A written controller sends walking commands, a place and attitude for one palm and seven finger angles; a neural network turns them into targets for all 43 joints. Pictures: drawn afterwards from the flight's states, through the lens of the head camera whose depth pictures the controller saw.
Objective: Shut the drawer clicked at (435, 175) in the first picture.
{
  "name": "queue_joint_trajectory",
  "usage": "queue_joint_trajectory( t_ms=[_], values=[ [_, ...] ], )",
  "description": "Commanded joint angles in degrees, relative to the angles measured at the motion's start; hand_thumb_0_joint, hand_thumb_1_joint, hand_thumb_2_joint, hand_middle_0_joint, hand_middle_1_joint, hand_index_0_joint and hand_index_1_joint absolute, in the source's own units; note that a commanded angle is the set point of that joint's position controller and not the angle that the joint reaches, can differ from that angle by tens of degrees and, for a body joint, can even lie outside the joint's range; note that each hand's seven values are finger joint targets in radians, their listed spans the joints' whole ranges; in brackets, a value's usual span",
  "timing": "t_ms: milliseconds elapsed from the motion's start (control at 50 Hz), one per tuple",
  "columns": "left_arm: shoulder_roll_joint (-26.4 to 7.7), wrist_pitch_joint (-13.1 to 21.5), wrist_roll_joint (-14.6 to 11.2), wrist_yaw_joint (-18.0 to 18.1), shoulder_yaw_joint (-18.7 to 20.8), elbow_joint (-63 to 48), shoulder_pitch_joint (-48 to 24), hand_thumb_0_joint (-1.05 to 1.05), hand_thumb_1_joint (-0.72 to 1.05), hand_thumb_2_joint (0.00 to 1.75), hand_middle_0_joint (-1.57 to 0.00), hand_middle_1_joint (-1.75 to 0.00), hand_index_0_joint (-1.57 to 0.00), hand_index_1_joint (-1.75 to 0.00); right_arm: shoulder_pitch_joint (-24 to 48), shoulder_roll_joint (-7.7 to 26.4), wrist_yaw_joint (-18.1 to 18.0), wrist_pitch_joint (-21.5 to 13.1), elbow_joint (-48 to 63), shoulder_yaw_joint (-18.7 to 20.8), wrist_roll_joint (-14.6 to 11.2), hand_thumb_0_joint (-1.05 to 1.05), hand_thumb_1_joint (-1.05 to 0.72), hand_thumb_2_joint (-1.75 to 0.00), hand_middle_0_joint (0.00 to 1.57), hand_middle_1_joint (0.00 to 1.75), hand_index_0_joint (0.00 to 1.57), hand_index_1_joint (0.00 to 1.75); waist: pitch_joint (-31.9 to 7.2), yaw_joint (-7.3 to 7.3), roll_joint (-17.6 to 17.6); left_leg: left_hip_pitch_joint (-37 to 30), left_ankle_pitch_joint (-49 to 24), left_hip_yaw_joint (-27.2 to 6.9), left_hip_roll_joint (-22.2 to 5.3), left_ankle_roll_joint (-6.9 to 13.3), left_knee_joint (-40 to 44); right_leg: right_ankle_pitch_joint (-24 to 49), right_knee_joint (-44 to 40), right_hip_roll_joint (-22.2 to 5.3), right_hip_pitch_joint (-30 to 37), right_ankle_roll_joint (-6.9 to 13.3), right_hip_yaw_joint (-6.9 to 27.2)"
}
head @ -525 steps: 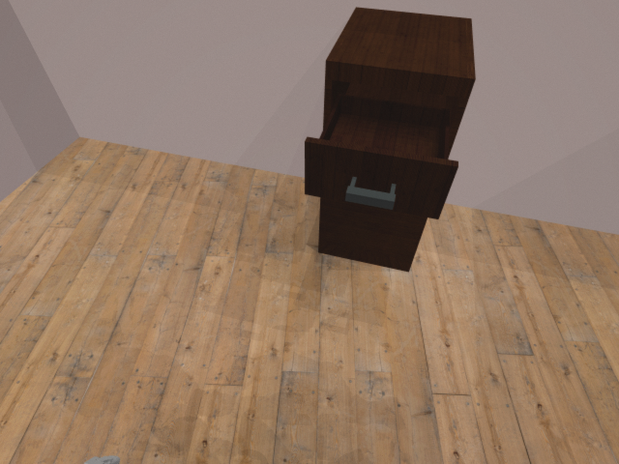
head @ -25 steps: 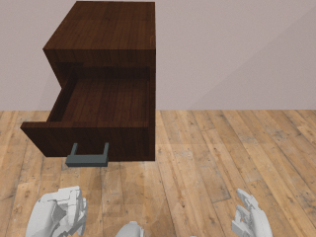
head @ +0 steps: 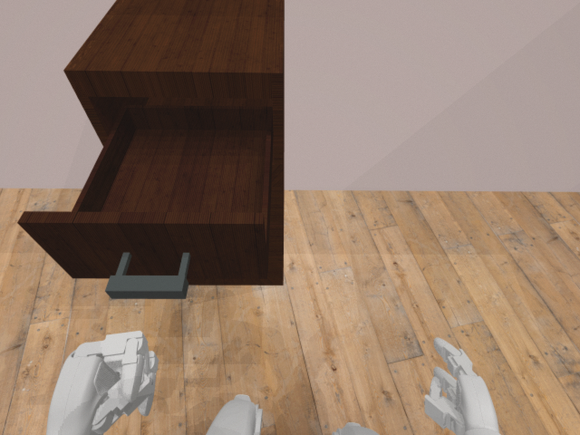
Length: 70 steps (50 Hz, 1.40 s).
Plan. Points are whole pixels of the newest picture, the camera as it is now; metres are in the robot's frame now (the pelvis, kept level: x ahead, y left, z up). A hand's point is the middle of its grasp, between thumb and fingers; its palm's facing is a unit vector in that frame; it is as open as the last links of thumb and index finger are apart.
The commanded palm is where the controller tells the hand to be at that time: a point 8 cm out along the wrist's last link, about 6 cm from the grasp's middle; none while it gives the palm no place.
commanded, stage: bring the fist close to the handle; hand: left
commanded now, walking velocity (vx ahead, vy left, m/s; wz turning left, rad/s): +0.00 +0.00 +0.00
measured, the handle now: (152, 273) +0.34 +0.24 +0.00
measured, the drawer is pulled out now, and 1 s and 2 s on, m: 0.29 0.29 0.26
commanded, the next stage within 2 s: push the drawer shut in 1.04 s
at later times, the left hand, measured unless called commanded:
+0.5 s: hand (167, 354) +0.22 +0.18 +0.02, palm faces +0.05 -1.00 -0.05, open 3.3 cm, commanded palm +0.20 +0.23 +0.02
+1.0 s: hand (168, 346) +0.23 +0.18 +0.00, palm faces +0.04 -1.00 -0.03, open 3.3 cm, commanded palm +0.21 +0.24 +0.00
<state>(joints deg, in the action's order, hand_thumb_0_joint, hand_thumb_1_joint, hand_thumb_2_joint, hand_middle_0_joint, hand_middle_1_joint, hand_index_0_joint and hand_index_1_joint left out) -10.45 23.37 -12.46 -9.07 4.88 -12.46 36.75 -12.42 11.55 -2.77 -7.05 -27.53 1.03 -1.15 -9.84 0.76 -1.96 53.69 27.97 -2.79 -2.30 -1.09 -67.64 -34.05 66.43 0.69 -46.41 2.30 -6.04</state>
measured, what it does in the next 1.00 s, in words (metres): stands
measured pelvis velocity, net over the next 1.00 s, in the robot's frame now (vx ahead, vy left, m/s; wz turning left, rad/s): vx -0.01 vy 0.02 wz -0.03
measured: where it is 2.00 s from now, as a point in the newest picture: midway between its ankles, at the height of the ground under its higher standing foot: outside the picture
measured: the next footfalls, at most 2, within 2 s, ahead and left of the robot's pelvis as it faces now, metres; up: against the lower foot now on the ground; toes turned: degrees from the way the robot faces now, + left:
none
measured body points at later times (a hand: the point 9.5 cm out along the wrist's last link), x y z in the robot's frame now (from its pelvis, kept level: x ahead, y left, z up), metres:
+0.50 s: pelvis -0.01 +0.01 -0.03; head +0.07 +0.02 +0.42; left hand +0.21 +0.23 +0.02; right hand +0.17 -0.23 -0.11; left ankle +0.05 +0.13 -0.65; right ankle -0.01 -0.10 -0.65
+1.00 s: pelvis -0.01 +0.02 -0.04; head +0.09 +0.04 +0.40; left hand +0.23 +0.24 +0.00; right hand +0.18 -0.21 -0.12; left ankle +0.05 +0.13 -0.65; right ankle -0.01 -0.10 -0.65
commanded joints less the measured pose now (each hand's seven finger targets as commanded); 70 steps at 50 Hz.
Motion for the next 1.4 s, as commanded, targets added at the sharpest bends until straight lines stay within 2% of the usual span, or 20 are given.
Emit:
queue_joint_trajectory(
  t_ms=[0, 80, 120, 200, 260, 280, 440, 500, 580, 660, 720, 760, 860, 1040, 1120, 1180, 1220, 1260, 1320, 1380],
  values=[
    [-4.5, 4.1, -1.2, -0.2, 3.8, -8.9, 1.2, 0.0, 0.9, 0.9, -1.4, -1.6, -1.4, -1.6, 4.1, 6.2, -0.7, -2.8, 8.4, 2.8, -0.2, 0.0, -0.9, -0.9, 0.2, 0.3, 0.2, 0.3, -7.6, -0.97, 1.4, -7.5, -10.9, 0.9, 2.1, 3.2, 7.0, 14.4, -12.4, 0.3, 2.3, -1.8, 5.0],
    [-4.9, 4.9, -0.8, 0.4, 3.2, -8.0, -2.7, 0.0, 0.9, 0.9, -1.4, -1.6, -1.4, -1.6, 4.2, 6.6, -0.7, -2.8, 8.1, 2.5, 0.1, 0.0, -0.9, -0.9, 0.2, 0.3, 0.2, 0.3, -7.1, -1.6, 0.7, -6.2, -9.3, 0.6, 1.9, 3.3, 6.3, 11.3, -11.2, 0.7, -0.4, -1.5, 4.6],
    [-4.5, 5.6, -0.7, 0.7, 2.8, -8.5, -4.7, 0.0, 0.9, 0.9, -1.4, -1.6, -1.4, -1.6, 3.9, 6.8, -0.6, -3.0, 8.1, 2.4, 0.3, 0.0, -0.9, -0.9, 0.2, 0.3, 0.2, 0.3, -8.7, -1.46, -1.2, -6.5, -8.5, 0.6, 1.9, 3.2, 5.9, 9.9, -10.4, 0.6, -1.6, -1.3, 4.5],
    [-4.5, 5.7, -0.4, 1.6, 3.5, -5.9, -5.2, 0.0, 0.9, 0.9, -1.4, -1.6, -1.4, -1.6, 3.9, 7.0, -0.5, -2.7, 8.0, 2.6, 0.5, 0.0, -0.9, -0.9, 0.2, 0.3, 0.2, 0.3, -10.1, -1.31, 0.8, -5.2, -8.5, 0.5, 1.8, 3.2, 5.0, 10.0, -8.9, 0.9, -2.4, -1.3, 4.2],
    [-4.5, 5.7, 0.0, 2.3, 2.8, -6.1, -7.8, 0.0, 0.9, 0.9, -1.4, -1.6, -1.4, -1.6, 3.7, 7.2, -0.3, -2.6, 8.0, 2.4, 0.7, 0.0, -0.9, -0.9, 0.2, 0.3, 0.2, 0.3, -11.0, -1.36, -1.0, -4.6, -7.6, 0.4, 1.9, 3.1, 4.5, 8.9, -8.1, 0.8, -3.6, -1.1, 4.2],
    [-5.5, 5.3, 0.4, 2.6, 3.7, -4.6, -7.6, 0.0, 0.9, 0.9, -1.4, -1.6, -1.4, -1.6, 3.8, 7.3, -0.3, -2.3, 7.9, 2.5, 0.7, 0.0, -0.9, -0.9, 0.2, 0.3, 0.2, 0.3, -10.8, -1.41, 0.7, -3.8, -7.0, 0.2, 1.7, 3.1, 4.5, 8.1, -7.7, 1.1, -4.2, -1.0, 3.7],
    [-5.2, 5.6, 0.8, 3.5, 3.4, -2.0, -13.9, 0.0, 0.9, 0.9, -1.4, -1.6, -1.4, -1.6, 3.4, 8.0, -0.1, -1.6, 7.4, 2.1, 1.0, 0.0, -0.9, -0.9, 0.2, 0.3, 0.2, 0.3, -12.1, -2.0, 0.1, -2.0, -6.2, 0.2, 1.7, 3.0, 2.3, 7.8, -5.7, 1.0, -7.3, -1.0, 3.8],
    [-5.8, 5.8, 0.7, 3.5, 4.6, -0.9, -13.0, 0.0, 0.9, 0.9, -1.4, -1.6, -1.4, -1.6, 3.2, 8.0, 0.1, -1.5, 7.1, 2.2, 1.2, 0.0, -0.9, -0.9, 0.2, 0.3, 0.2, 0.3, -14.6, -1.02, -0.8, -2.3, -8.3, 0.1, 1.7, 2.9, 1.8, 10.1, -4.1, 1.1, -6.8, -0.6, 3.4],
    [-5.3, 5.8, 0.7, 3.1, 3.7, 0.9, -16.1, 0.0, 0.9, 0.9, -1.4, -1.6, -1.4, -1.6, 3.4, 8.4, 0.3, -1.2, 6.8, 2.2, 1.3, 0.0, -0.9, -0.9, 0.2, 0.3, 0.2, 0.3, -14.2, -2.05, 0.9, -0.9, -7.9, -0.4, 1.5, 3.0, 0.7, 9.9, -2.9, 1.3, -8.9, -0.7, 2.9],
    [-5.6, 6.5, 0.2, 2.9, 4.2, -1.3, -14.6, 0.0, 0.9, 0.9, -1.4, -1.6, -1.4, -1.6, 3.6, 8.4, 0.6, -1.0, 7.3, 2.3, 1.3, 0.0, -0.9, -0.9, 0.2, 0.3, 0.2, 0.3, -17.7, -0.73, -1.1, -2.2, -9.4, -0.1, 1.6, 2.8, 0.6, 11.3, -2.1, 1.1, -8.0, -0.5, 3.0],
    [-5.8, 6.0, 0.5, 3.4, 3.4, -4.3, -15.0, 0.0, 0.9, 0.9, -1.4, -1.6, -1.4, -1.6, 3.4, 8.4, 0.7, -0.6, 7.6, 2.2, 1.2, 0.0, -0.9, -0.9, 0.2, 0.3, 0.2, 0.3, -18.6, -1.09, -3.4, -4.2, -10.3, -0.3, 1.4, 2.8, 1.0, 11.9, -1.9, 1.1, -8.9, -0.5, 2.6],
    [-4.8, 5.6, 0.9, 4.0, 2.1, -4.5, -15.5, 0.0, 0.9, 0.9, -1.4, -1.6, -1.4, -1.6, 3.2, 8.4, 0.7, -0.4, 7.6, 2.2, 1.2, 0.0, -0.9, -0.9, 0.2, 0.3, 0.2, 0.3, -17.0, -1.91, -2.3, -4.1, -9.3, -0.7, 1.3, 2.8, 1.3, 11.1, -2.1, 1.2, -9.9, -0.6, 2.2],
    [-4.4, 4.9, 1.6, 4.7, 1.5, -2.4, -15.7, 0.0, 0.9, 0.9, -1.4, -1.6, -1.4, -1.6, 3.2, 8.6, 0.7, 0.2, 7.7, 2.0, 1.3, 0.0, -0.9, -0.9, 0.2, 0.3, 0.2, 0.3, -15.5, -2.34, -0.7, -2.4, -7.3, -1.1, 1.4, 2.7, 1.2, 9.4, -1.9, 1.4, -10.9, -0.6, 1.9],
    [-4.6, 5.2, 1.8, 5.3, 1.6, -5.3, -12.5, 0.0, 0.9, 0.9, -1.4, -1.6, -1.4, -1.6, 3.1, 8.1, 0.9, 0.9, 8.7, 2.0, 1.4, 0.0, -0.9, -0.9, 0.2, 0.3, 0.2, 0.3, -17.3, -1.11, -2.4, -4.5, -10.2, -1.2, 1.3, 2.4, 1.8, 11.5, -1.4, 1.4, -9.6, -0.3, 1.6],
    [-3.9, 5.2, 2.4, 5.7, 0.7, -4.1, -13.3, 0.0, 0.9, 0.9, -1.4, -1.6, -1.4, -1.6, 3.0, 8.1, 0.9, 1.4, 8.7, 1.9, 1.4, 0.0, -0.9, -0.9, 0.2, 0.3, 0.2, 0.3, -15.3, -2.02, -1.1, -3.1, -7.9, -1.4, 1.4, 2.5, 1.6, 9.8, -1.5, 1.6, -10.9, -0.5, 1.5],
    [-5.6, 5.7, 2.8, 6.0, 1.4, -3.3, -18.9, 0.0, 0.9, 0.9, -1.4, -1.6, -1.4, -1.6, 2.6, 8.6, 0.6, 1.3, 8.0, 1.6, 1.7, 0.0, -0.9, -0.9, 0.2, 0.3, 0.2, 0.3, -14.4, -3.14, -1.0, -1.7, -5.8, -1.7, 1.4, 2.7, 0.8, 8.2, -1.3, 1.6, -12.5, -0.5, 1.8],
    [-5.1, 6.1, 2.5, 5.8, 1.3, -3.1, -20.4, 0.0, 0.9, 0.9, -1.4, -1.6, -1.4, -1.6, 2.7, 8.5, 0.6, 1.1, 7.9, 1.5, 1.8, 0.0, -0.9, -0.9, 0.2, 0.3, 0.2, 0.3, -15.9, -2.55, -2.8, -2.3, -5.9, -1.4, 1.6, 2.5, 0.6, 8.1, -1.3, 1.4, -12.4, -0.4, 2.1],
    [-5.6, 6.0, 2.1, 5.6, 2.0, -1.9, -22.1, 0.0, 0.9, 0.9, -1.4, -1.6, -1.4, -1.6, 2.4, 8.8, 0.6, 1.1, 7.6, 1.5, 1.7, 0.0, -0.9, -0.9, 0.2, 0.3, 0.2, 0.3, -16.5, -2.58, -1.7, -2.6, -6.0, -1.3, 1.6, 2.6, 0.7, 8.4, -1.6, 1.4, -11.7, -0.4, 2.1],
    [-5.9, 5.0, 1.8, 5.1, 2.1, -1.7, -22.8, 0.0, 0.9, 0.9, -1.4, -1.6, -1.4, -1.6, 2.2, 9.0, 0.7, 1.2, 7.4, 1.4, 1.6, 0.0, -0.9, -0.9, 0.2, 0.3, 0.2, 0.3, -19.2, -1.94, -3.7, -4.7, -8.9, -1.2, 1.5, 2.5, 1.1, 10.7, -1.7, 1.3, -10.2, -0.3, 2.2],
    [-7.0, 3.2, 1.6, 4.8, 3.5, 1.5, -23.9, 0.0, 0.9, 0.9, -1.4, -1.6, -1.4, -1.6, 1.8, 9.4, 0.6, 1.8, 7.2, 1.4, 1.3, 0.0, -0.9, -0.9, 0.2, 0.3, 0.2, 0.3, -17.8, -2.34, -1.4, -3.5, -9.5, -0.9, 1.3, 2.7, 1.3, 11.6, -2.5, 1.6, -9.0, -0.5, 2.4]
  ],
)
